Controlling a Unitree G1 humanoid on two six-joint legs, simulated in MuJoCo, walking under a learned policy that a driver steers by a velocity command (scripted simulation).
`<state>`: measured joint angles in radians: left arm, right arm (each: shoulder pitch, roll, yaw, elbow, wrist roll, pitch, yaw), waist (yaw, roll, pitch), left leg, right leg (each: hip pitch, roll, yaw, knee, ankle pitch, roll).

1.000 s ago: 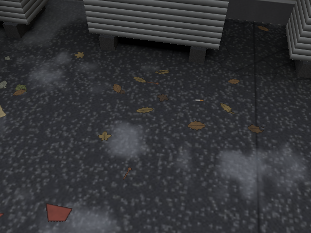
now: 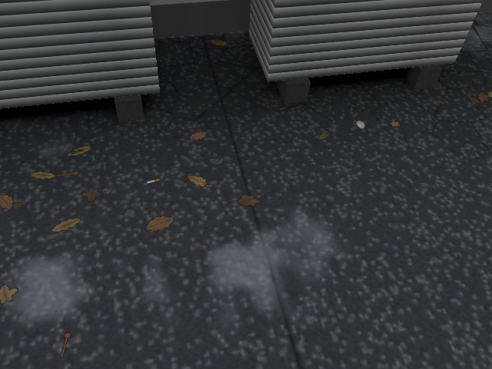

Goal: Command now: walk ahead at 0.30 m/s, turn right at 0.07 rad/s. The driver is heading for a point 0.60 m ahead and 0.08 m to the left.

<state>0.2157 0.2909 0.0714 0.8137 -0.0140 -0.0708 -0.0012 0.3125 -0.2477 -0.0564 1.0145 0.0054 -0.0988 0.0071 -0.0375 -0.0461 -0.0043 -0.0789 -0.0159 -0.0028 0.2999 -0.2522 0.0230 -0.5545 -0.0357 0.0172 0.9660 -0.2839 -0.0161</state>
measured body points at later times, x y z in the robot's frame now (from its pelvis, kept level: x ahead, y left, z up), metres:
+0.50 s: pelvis +0.15 -0.04 -0.01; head +0.16 -0.03 +0.44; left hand +0.28 +0.22 -0.13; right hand +0.22 -0.32 -0.14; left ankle +0.15 +0.09 -0.73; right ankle +0.21 -0.14 -0.75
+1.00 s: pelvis +0.33 -0.07 -0.02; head +0.36 -0.07 +0.43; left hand +0.56 +0.16 -0.11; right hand +0.25 -0.34 -0.15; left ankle +0.16 +0.07 -0.75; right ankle +0.44 -0.19 -0.75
